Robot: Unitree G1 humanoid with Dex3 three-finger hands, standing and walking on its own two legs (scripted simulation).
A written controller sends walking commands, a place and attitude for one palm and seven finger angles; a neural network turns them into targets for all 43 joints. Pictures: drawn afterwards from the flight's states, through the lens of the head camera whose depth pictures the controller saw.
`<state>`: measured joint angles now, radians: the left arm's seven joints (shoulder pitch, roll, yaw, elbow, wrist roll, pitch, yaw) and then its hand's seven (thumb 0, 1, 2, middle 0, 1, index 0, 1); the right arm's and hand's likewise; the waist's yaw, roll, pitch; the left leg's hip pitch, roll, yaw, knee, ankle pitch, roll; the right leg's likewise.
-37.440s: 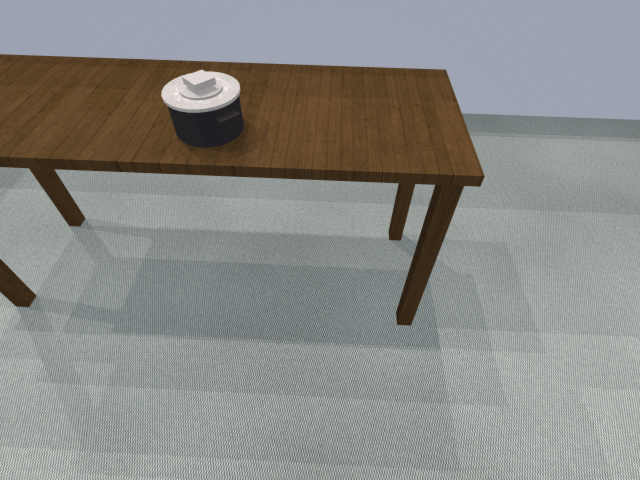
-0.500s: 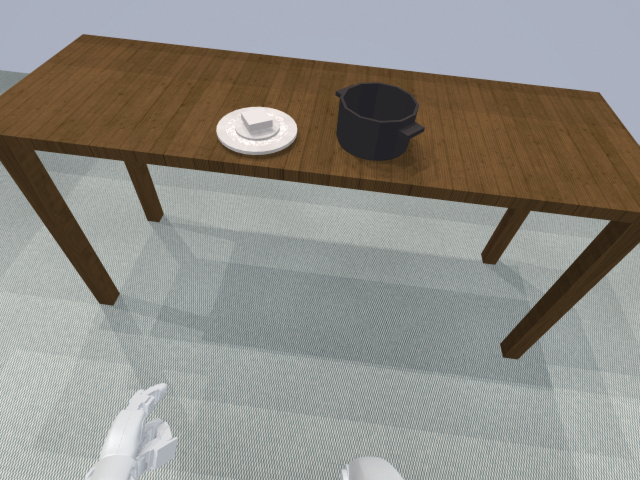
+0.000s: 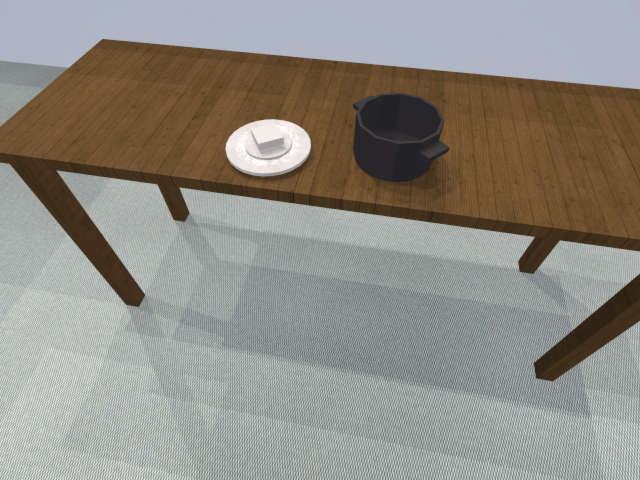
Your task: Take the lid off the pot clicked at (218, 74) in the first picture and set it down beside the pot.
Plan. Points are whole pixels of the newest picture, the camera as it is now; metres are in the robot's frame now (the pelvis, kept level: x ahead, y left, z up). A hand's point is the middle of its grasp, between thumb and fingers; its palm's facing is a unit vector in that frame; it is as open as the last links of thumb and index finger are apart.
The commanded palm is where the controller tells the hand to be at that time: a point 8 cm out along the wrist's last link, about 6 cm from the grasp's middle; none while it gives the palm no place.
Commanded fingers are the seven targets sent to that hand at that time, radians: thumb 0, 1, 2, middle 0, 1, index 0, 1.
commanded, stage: stop stepping back and stand still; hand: left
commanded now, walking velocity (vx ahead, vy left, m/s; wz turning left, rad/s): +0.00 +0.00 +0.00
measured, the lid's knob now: (267, 136) +0.72 +0.15 -0.01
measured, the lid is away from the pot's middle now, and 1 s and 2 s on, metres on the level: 0.26 0.26 0.26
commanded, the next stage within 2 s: let the arm hang, fingers relaxed in 0.44 s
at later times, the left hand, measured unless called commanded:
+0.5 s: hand out of the picture +0.09 +0.18 -0.17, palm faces +0.01 -0.98 -0.19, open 7.3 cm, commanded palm none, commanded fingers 0.00 0.90 0.90 -0.20 -0.30 -0.20 -0.30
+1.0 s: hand out of the picture +0.05 +0.19 -0.17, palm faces +0.02 -0.98 -0.20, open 7.2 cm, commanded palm none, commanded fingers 0.00 0.90 0.90 -0.20 -0.30 -0.20 -0.30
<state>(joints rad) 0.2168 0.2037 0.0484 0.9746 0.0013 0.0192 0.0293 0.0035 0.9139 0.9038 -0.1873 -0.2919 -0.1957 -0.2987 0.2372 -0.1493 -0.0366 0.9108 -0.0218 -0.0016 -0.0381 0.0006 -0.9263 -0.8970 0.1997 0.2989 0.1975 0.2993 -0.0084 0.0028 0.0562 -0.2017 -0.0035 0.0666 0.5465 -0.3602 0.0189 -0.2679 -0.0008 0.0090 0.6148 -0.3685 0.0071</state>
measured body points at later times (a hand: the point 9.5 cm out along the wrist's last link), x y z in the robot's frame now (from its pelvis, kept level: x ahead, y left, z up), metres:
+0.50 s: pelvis +0.03 +0.00 +0.00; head +0.07 +0.01 +0.45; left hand +0.09 +0.23 -0.16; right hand +0.01 -0.22 -0.15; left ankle -0.04 +0.11 -0.73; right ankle -0.02 -0.11 -0.73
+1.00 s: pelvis +0.02 +0.02 +0.01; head +0.05 +0.02 +0.45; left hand +0.05 +0.24 -0.16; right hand +0.00 -0.19 -0.15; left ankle -0.04 +0.11 -0.73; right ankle -0.02 -0.11 -0.73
